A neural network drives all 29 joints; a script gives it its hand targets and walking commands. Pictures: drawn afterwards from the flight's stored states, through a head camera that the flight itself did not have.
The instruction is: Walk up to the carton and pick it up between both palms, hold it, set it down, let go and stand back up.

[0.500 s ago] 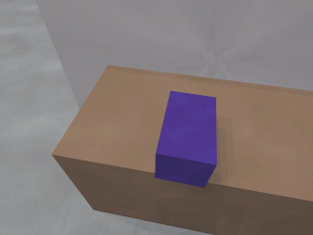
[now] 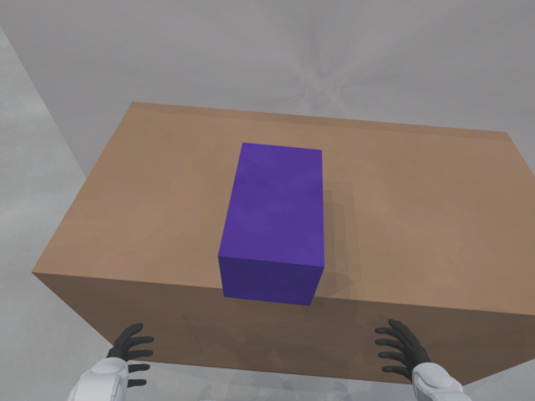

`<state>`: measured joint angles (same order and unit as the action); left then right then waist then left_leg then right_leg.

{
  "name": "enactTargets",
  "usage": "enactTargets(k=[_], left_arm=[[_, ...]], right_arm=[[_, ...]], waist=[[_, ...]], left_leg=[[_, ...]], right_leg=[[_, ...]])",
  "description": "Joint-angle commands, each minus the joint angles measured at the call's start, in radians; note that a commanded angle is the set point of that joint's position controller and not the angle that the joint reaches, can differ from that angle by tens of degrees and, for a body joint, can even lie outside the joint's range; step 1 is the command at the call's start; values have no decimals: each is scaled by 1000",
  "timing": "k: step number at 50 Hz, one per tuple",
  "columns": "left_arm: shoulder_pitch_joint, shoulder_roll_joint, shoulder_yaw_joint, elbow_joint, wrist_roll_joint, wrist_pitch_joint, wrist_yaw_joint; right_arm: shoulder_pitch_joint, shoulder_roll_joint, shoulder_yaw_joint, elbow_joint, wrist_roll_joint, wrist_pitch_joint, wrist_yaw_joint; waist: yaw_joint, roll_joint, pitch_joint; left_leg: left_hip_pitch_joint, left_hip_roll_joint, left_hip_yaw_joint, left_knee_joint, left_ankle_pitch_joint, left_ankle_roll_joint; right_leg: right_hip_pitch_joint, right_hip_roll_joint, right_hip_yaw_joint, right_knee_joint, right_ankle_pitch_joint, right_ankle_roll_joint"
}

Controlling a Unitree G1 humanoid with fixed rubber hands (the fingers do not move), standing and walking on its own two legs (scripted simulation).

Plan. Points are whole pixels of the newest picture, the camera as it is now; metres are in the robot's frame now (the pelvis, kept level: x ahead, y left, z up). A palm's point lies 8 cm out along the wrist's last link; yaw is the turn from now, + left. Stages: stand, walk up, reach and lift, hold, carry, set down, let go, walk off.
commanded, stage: reach and lift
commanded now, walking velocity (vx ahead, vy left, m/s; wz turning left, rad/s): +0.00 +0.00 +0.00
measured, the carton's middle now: (274, 220) +0.44 +0.01 -0.03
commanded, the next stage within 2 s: none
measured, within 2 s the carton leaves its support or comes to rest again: neither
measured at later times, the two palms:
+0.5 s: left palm (94, 386) +0.15 +0.27 -0.07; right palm (409, 396) +0.15 -0.19 -0.06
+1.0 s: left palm (101, 378) +0.16 +0.25 -0.04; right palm (397, 383) +0.16 -0.17 -0.04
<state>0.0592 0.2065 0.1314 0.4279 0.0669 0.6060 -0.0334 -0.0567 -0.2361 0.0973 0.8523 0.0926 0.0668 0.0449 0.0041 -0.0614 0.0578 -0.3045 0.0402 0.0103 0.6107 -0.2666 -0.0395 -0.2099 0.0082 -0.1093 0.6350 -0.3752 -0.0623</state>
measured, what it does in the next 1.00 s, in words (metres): stands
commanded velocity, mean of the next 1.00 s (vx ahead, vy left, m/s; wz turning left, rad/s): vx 0.00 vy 0.00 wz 0.00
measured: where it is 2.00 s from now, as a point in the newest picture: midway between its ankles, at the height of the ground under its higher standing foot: outside the picture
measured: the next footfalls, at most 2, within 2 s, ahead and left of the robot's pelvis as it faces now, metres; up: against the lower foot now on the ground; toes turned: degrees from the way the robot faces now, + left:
none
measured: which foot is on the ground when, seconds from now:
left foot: down 0.00-1.00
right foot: down 0.00-1.00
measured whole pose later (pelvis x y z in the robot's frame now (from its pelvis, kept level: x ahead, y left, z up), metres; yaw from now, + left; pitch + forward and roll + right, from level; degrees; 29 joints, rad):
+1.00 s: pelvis -0.01 +0.04 +0.02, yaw -2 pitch -4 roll +0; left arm 0.23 0.18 -0.06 0.46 -0.06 0.02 0.08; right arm 0.18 -0.11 -0.07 0.64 0.01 -0.20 0.02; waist 0.04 -0.02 0.03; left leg -0.17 0.01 0.07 0.39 -0.15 0.02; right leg -0.08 0.00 -0.03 0.38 -0.24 -0.01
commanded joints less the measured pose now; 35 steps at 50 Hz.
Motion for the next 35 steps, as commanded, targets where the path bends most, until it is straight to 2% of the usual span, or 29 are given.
enactTargets(k=[1, 2, 5, 6, 8, 10, 11, 12, 13, 14, 15, 16, 17, 19, 22, 23, 24, 25, 26, 27, 28, 29, 30, 31, 32, 35], left_arm=[[-13, 204, 104, 13, 48, -142, -8], [-50, 207, 96, -15, 34, -184, -5], [-141, 232, 103, -17, 9, -277, -3], [-171, 243, 97, -16, -5, -294, -4], [-174, 251, 93, -35, -26, -320, -9], [-157, 247, 66, -43, -54, -332, -14], [-80, 235, 51, -46, -60, -337, -17], [-51, 230, 36, -62, -71, -338, -23], [-4, 211, 32, -55, -73, -338, -29], [73, 205, 31, -60, -69, -340, -35], [66, 206, 31, -70, -76, -344, -41], [120, 196, 30, -37, -77, -342, -44], [158, 180, 36, -10, -75, -347, -48], [154, 179, 39, 28, -67, -362, -46], [119, 151, 6, 13, -73, -401, -18], [84, 152, -2, -17, -79, -419, -7], [65, 129, -30, 7, -85, -425, 3], [31, 126, -40, -12, -91, -438, 15], [13, 109, -66, -35, -96, -447, 28], [6, 104, -73, -41, -101, -456, 39], [-11, 108, -91, -60, -107, -469, 50], [-16, 91, -107, -62, -109, -474, 63], [-3, 87, -111, -67, -118, -480, 70], [5, 80, -113, -85, -113, -490, 80], [25, 75, -129, -91, -115, -496, 84], [30, 55, -137, -129, -98, -509, 110]], right_arm=[[-61, 20, -30, -224, -83, -72, -74], [-54, 40, -39, -259, -95, -93, -73], [-36, 76, -63, -307, -121, -133, -82], [-45, 61, -83, -298, -122, -141, -94], [-5, 65, -96, -271, -128, -157, -113], [27, 68, -85, -221, -97, -174, -129], [91, 68, -75, -209, -82, -185, -137], [101, 57, -78, -194, -69, -200, -142], [121, 32, -75, -174, -69, -212, -142], [173, 33, -62, -165, -51, -228, -143], [145, 5, -61, -166, -35, -247, -142], [163, 17, -49, -145, -27, -254, -140], [180, 14, -39, -137, -31, -259, -137], [164, 18, -48, -151, -56, -266, -125], [124, 22, -76, -209, -69, -285, -96], [95, 37, -82, -263, -73, -288, -83], [92, 41, -88, -265, -91, -277, -69], [83, 48, -100, -300, -95, -271, -62], [83, 44, -112, -305, -106, -261, -52], [93, 52, -123, -314, -112, -254, -44], [96, 56, -131, -332, -111, -250, -36], [103, 58, -136, -311, -106, -238, -32], [115, 59, -132, -313, -104, -233, -25], [138, 51, -146, -311, -111, -233, -22], [148, 37, -163, -298, -109, -236, -22], [150, 15, -175, -271, -102, -243, -8]], waist=[[80, -57, -11], [74, -61, -37], [78, -22, -145], [50, -16, -167], [21, -7, -224], [4, 32, -242], [-5, 58, -254], [-25, 58, -279], [-11, 80, -289], [-15, 87, -266], [-10, 96, -285], [-3, 63, -245], [6, 32, -212], [22, 21, -129], [59, 47, -91], [78, 38, -103], [70, 30, -56], [77, 52, -43], [70, 77, -15], [70, 70, -5], [60, 84, -19], [66, 102, -9], [63, 97, 2], [48, 116, -25], [43, 115, -16], [42, 171, -49]], left_leg=[[-53, -96, 111, -109, 129, 61], [-42, -84, 105, -103, 153, 65], [-106, -54, 98, -55, 124, 62], [-126, -53, 93, -56, 104, 53], [-115, -44, 87, -55, 89, 56], [-81, -34, 78, -55, 97, 44], [-33, -40, 70, -60, 150, 43], [22, -37, 62, -82, 231, 34], [110, -46, 66, -90, 310, 19], [176, -55, 59, -84, 411, 13], [253, -63, 53, -90, 466, 5], [267, -70, 50, -104, 460, 12], [253, -73, 47, -121, 429, 13], [231, -83, 65, -173, 376, 21], [287, -73, 66, -195, 365, 13], [311, -72, 72, -198, 319, 19], [305, -65, 67, -212, 254, 24], [297, -57, 64, -222, 201, 23], [274, -50, 63, -244, 148, 17], [286, -38, 60, -261, 98, 23], [271, -30, 51, -274, 30, 26], [237, -20, 49, -293, -1, 28], [230, -17, 49, -300, -4, 32], [254, -15, 44, -298, 11, 33], [259, -11, 30, -304, 31, 24], [227, 7, 7, -337, -49, 19]], right_leg=[[78, -56, 128, -199, 370, 145], [42, -65, 139, -188, 389, 151], [92, -115, 211, -167, 455, 159], [113, -120, 214, -154, 503, 159], [138, -130, 224, -139, 540, 152], [123, -125, 206, -128, 535, 138], [141, -124, 202, -125, 584, 137], [166, -104, 174, -125, 646, 136], [144, -70, 124, -140, 643, 131], [131, -53, 105, -152, 695, 123], [105, -42, 89, -172, 710, 121], [88, -37, 86, -196, 701, 121], [95, -38, 89, -214, 689, 127], [87, -17, 65, -257, 544, 120], [-11, 9, 43, -321, 310, 88], [-53, 7, 48, -342, 213, 80], [-106, 3, 49, -365, 119, 69], [-132, 2, 55, -366, 37, 59], [-132, 5, 50, -369, -10, 53], [-147, 0, 53, -380, -53, 48], [-138, -3, 62, -381, -88, 40], [-117, 1, 64, -365, -79, 34], [-117, -3, 68, -367, -77, 35], [-110, -7, 69, -370, -46, 30], [-87, -1, 71, -358, -12, 27], [-21, 20, 67, -334, -13, 26]])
